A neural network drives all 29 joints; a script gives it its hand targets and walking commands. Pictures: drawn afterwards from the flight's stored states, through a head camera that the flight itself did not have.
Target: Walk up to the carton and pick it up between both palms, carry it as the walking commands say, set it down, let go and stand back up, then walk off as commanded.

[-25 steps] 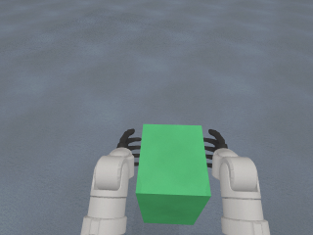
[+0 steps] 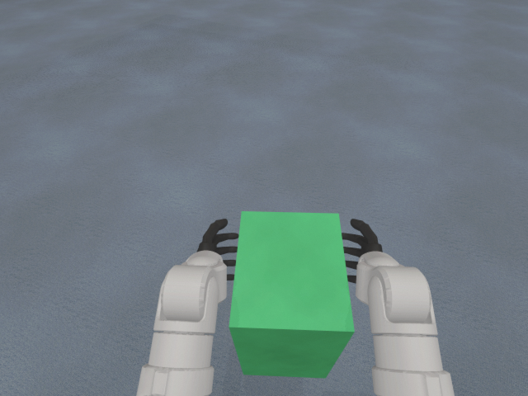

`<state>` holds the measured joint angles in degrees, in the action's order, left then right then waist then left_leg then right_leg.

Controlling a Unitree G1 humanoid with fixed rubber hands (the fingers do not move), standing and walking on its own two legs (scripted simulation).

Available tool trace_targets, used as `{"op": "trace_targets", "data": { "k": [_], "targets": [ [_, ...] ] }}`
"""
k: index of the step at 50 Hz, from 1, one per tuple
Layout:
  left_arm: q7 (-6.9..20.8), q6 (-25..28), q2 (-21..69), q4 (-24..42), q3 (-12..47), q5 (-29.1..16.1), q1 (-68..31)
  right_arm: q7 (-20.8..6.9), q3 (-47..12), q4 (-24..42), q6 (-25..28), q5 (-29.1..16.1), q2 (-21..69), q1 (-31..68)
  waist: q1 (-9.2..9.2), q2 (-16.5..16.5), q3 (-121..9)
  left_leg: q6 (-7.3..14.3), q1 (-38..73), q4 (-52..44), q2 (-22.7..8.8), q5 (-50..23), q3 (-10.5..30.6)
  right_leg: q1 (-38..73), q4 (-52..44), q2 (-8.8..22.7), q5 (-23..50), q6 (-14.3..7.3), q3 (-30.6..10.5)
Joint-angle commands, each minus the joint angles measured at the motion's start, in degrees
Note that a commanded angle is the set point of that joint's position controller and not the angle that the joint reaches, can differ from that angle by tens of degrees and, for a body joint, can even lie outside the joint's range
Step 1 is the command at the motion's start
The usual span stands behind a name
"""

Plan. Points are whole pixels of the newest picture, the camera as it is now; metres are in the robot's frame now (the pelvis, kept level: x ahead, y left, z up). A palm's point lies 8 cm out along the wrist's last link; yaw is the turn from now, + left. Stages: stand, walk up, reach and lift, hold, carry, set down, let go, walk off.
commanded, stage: carry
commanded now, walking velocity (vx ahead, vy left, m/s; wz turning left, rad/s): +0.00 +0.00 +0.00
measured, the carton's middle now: (286, 301) +0.29 +0.00 +0.01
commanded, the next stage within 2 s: none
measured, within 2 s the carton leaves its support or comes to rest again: neither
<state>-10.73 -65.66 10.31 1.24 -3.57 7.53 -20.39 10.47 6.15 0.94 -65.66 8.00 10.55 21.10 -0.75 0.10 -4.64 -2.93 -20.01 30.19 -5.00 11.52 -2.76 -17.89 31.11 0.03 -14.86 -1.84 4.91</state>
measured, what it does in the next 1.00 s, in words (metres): lifts its left foot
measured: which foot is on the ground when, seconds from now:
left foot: down 0.00-0.90, up 0.92-1.00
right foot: down 0.00-1.00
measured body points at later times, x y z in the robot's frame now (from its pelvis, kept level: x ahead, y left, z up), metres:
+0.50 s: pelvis +0.00 -0.01 -0.01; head -0.01 +0.00 +0.44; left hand +0.31 +0.11 +0.08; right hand +0.31 -0.12 +0.09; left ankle +0.04 +0.15 -0.73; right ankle +0.02 -0.10 -0.73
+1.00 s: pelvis -0.02 -0.07 -0.01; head +0.01 -0.07 +0.44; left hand +0.29 +0.04 +0.05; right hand +0.29 -0.19 +0.05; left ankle -0.01 +0.10 -0.68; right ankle +0.02 -0.10 -0.73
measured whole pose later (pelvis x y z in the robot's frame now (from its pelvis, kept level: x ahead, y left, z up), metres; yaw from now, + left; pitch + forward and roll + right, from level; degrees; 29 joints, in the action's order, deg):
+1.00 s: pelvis -0.02 -0.07 -0.01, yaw +0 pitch +4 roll +1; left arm -11.9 -69.5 10.3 8.9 -2.6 5.4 -20.2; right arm 12.3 4.7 10.2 -69.6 5.8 10.2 20.1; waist -0.5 0.6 -0.4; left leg -2.8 -33.3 58.1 -7.3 30.1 -2.8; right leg -25.5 36.6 -1.2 -16.1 -8.0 11.2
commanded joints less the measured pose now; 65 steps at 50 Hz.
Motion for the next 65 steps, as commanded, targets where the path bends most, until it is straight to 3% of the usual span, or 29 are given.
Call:
{"op": "trace_targets", "data": {
  "k": [1,17,19,22,27,29,31,33,36,38,39,40,41,42,44,45,46,47,49,50,52,55,58,59,60,61,62,63,65],
  "targets": [
    [13.7,2.6,58.9,4.6,30.2,-20.5,-25.8,-14.7,-31.3,4.8,1.7,-21.7,59.5,26.2,0.02,0.0,-16.9,1.0,7.2,-2.7,-4.3,-5.5,1.8,4.9,-5.6,7.8,10.2,0.1,-4.7],
    [13.5,4.1,57.9,4.2,29.7,-19.9,-25.1,-14.5,-30.9,4.3,3.3,-20.8,58.4,25.2,0.04,-0.1,-16.9,1.0,7.4,-2.5,-4.4,-6.0,1.6,5.2,-5.3,7.8,11.1,-0.1,-4.7],
    [13.4,1.7,59.1,11.4,34.3,-23.9,-25.6,-14.0,-35.4,12.0,1.0,-24.8,59.7,25.8,0.16,0.0,-17.4,0.3,8.2,-2.2,-6.5,-8.5,1.9,4.5,-4.0,6.8,10.0,0.0,-3.4],
    [13.7,-0.7,57.6,9.7,33.9,-23.7,-23.1,-14.0,-34.1,10.4,-1.3,-23.5,58.1,22.4,0.15,-3.2,-17.5,0.6,6.9,-1.5,-10.1,-11.5,4.1,3.7,0.0,5.9,8.8,0.3,-2.6],
    [14.2,-1.8,58.3,9.8,34.0,-24.7,-25.4,-14.7,-33.5,9.3,-2.4,-23.7,58.7,23.0,0.36,-6.6,-15.4,2.0,4.2,-1.2,-12.8,-5.8,7.4,-1.1,1.8,4.8,4.5,0.2,-3.2],
    [14.3,-2.0,58.8,10.3,34.1,-25.2,-26.2,-14.7,-33.9,9.8,-2.7,-24.1,59.4,23.8,0.39,-4.0,-15.6,1.4,3.2,1.9,-11.3,-4.7,5.1,-1.0,-0.1,5.7,6.6,-0.1,-4.5],
    [14.3,-2.2,59.3,10.7,34.1,-25.4,-26.5,-14.8,-34.5,10.8,-2.9,-24.6,60.1,24.6,0.35,3.9,-16.4,-0.3,0.4,9.0,-6.3,-1.9,-1.3,1.1,-3.7,9.3,14.7,-1.9,-8.0],
    [14.1,-2.4,60.0,10.4,33.6,-24.8,-24.9,-15.0,-35.2,11.6,-3.2,-25.6,60.1,26.0,-0.13,7.7,-16.0,-0.7,-2.5,10.2,-2.4,8.0,-4.3,1.9,-4.7,11.3,17.8,-4.4,-9.1],
    [13.6,-2.3,60.2,12.3,33.5,-24.0,-24.3,-15.5,-36.2,12.3,-3.3,-27.4,61.1,27.3,-0.27,4.6,-17.2,0.1,-0.9,8.9,-1.9,6.6,-4.6,1.1,-2.1,9.8,18.7,-5.0,-6.9],
    [13.3,-2.4,59.5,13.5,33.6,-24.1,-24.5,-15.6,-36.2,12.0,-3.4,-27.8,61.2,26.2,0.5,1.4,-19.2,1.0,5.6,5.8,-4.8,-0.5,-2.5,-3.4,1.9,8.2,16.4,-3.4,-3.9],
    [13.3,-2.5,58.8,13.9,33.5,-24.2,-24.8,-15.6,-35.9,11.4,-3.4,-27.8,61.2,25.0,1.04,-2.5,-20.1,2.2,9.7,4.3,-9.0,-5.7,1.6,-7.4,5.2,6.8,12.9,-1.4,-2.6],
    [13.4,-2.7,58.4,14.4,33.8,-24.4,-25.4,-15.5,-35.3,10.9,-3.3,-27.4,60.7,23.7,1.24,-10.7,-20.8,4.3,12.1,2.0,-16.3,-14.5,9.7,-10.5,10.6,4.3,5.5,1.3,-1.1],
    [13.6,-2.9,58.4,13.7,33.9,-24.2,-25.4,-15.3,-34.9,11.0,-3.2,-26.6,60.3,23.6,0.91,-18.5,-19.5,7.5,12.2,-1.4,-22.7,-20.1,16.6,-13.0,14.5,2.5,-11.1,3.2,-1.0],
    [13.9,-2.9,58.6,12.4,34.1,-24.3,-25.2,-15.0,-34.9,11.3,-3.1,-25.7,60.0,23.9,0.88,-19.9,-17.1,9.5,10.4,-3.0,-24.8,-20.3,19.9,-13.5,15.4,2.0,-14.0,3.9,-2.3],
    [14.7,-2.5,60.1,12.0,35.5,-25.9,-25.2,-14.5,-35.1,12.0,-2.7,-24.1,60.1,23.4,-0.01,-12.4,-16.7,4.9,1.3,-0.1,-20.0,-12.3,12.8,-1.1,5.2,3.3,-4.8,3.6,-4.2],
    [15.0,-2.1,60.8,13.1,36.1,-26.8,-26.2,-14.3,-35.4,12.8,-2.4,-23.9,60.1,23.3,-0.34,-3.9,-17.7,1.3,-5.1,5.6,-12.6,0.8,3.4,6.8,-4.5,4.8,-1.4,3.1,-5.0],
    [15.3,-2.0,60.1,12.3,35.2,-26.6,-25.4,-14.4,-35.8,13.4,-2.5,-24.3,60.1,24.3,-1.27,17.5,-15.7,-1.5,-13.4,20.2,-1.2,17.3,-7.3,8.4,-15.7,14.9,5.0,0.8,-17.5],
    [15.1,-1.8,62.3,13.1,35.3,-26.7,-26.8,-14.4,-36.8,14.3,-2.6,-25.6,61.8,26.2,-0.75,18.6,-16.4,-0.3,-16.0,31.2,1.5,25.0,-3.4,8.5,-13.1,17.8,14.3,-2.0,-18.8],
    [14.7,-1.6,62.0,14.3,34.0,-25.3,-26.5,-14.3,-37.5,15.4,-2.3,-27.6,61.8,27.7,-0.57,5.2,-18.7,1.9,-16.4,37.3,0.2,22.5,-1.2,10.6,-8.5,14.6,20.2,-5.1,-10.9],
    [14.3,-1.5,61.6,14.7,33.6,-25.0,-26.4,-14.3,-37.4,15.6,-2.3,-27.7,61.2,27.1,-0.45,3.4,-19.3,1.7,-17.0,35.4,-0.4,20.5,-1.4,13.5,-5.8,13.1,24.6,-6.3,-8.0],
    [13.9,-1.4,60.9,14.5,33.0,-24.0,-24.1,-14.3,-37.7,15.2,-2.5,-27.3,60.5,25.1,-0.61,5.1,-21.3,0.8,-14.6,29.6,0.3,20.7,-2.8,17.9,-2.8,11.9,32.4,-7.3,-5.3],
    [13.7,-1.4,59.1,13.9,33.0,-23.2,-22.0,-14.0,-37.0,14.5,-2.8,-26.5,59.5,24.3,-0.96,8.6,-21.6,1.7,-8.0,18.8,1.3,19.7,-3.6,17.3,-3.7,12.1,31.5,-7.5,-5.6],
    [13.3,-1.7,58.4,13.0,33.8,-23.2,-21.2,-14.6,-35.4,11.6,-3.2,-25.5,59.3,22.1,-0.06,5.0,-22.1,2.9,4.6,0.7,-0.7,8.2,-4.4,12.4,-2.4,10.9,29.7,-5.1,-4.0],
    [13.1,-1.9,58.2,13.1,34.4,-23.7,-22.1,-14.9,-34.8,10.9,-3.3,-25.4,59.5,21.6,1.21,0.7,-22.8,3.9,15.6,-5.0,-6.5,2.2,1.1,2.7,1.9,9.6,27.3,-2.9,-3.1],
    [13.1,-2.3,57.4,13.8,34.5,-24.3,-23.3,-15.3,-34.3,7.9,-2.9,-25.1,60.3,18.3,2.41,-16.6,-22.3,10.9,24.8,-4.5,-24.9,-16.4,22.8,-16.1,13.4,4.7,7.5,2.7,-0.9],
    [13.1,-2.4,57.4,14.1,34.9,-24.6,-26.5,-15.3,-33.8,9.0,-2.4,-24.8,60.3,19.6,2.37,-24.6,-17.7,18.2,23.8,-6.4,-32.5,-34.4,30.7,-26.2,29.7,-1.1,-19.4,4.1,-4.9],
    [13.0,-2.0,57.8,13.6,34.6,-24.2,-27.6,-15.2,-34.1,10.4,-2.4,-24.7,60.0,21.6,2.05,-12.7,-15.8,18.5,21.6,-4.9,-30.0,-35.1,26.2,-26.3,38.5,0.4,-16.4,3.6,-11.5],
    [13.3,-1.7,58.8,14.0,35.1,-24.8,-28.0,-15.4,-33.8,11.0,-2.2,-24.5,60.0,22.8,1.71,-5.8,-14.9,14.7,19.9,-4.8,-26.2,-29.4,19.6,-25.8,38.7,0.9,-11.9,3.4,-11.8],
    [13.8,-2.0,59.8,14.0,35.5,-25.8,-28.3,-15.3,-34.1,12.8,-2.0,-24.4,60.1,24.5,1.17,-7.6,-12.4,8.7,18.5,-2.3,-18.3,-32.8,8.4,-24.3,31.7,0.7,-5.6,3.8,-8.2]
  ]
}}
